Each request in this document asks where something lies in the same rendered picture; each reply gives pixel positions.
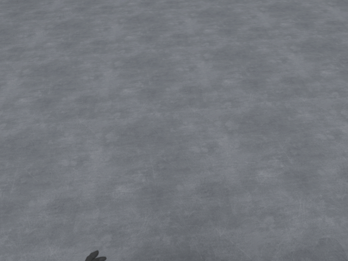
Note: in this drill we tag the left robot hand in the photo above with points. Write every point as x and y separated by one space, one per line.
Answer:
93 255

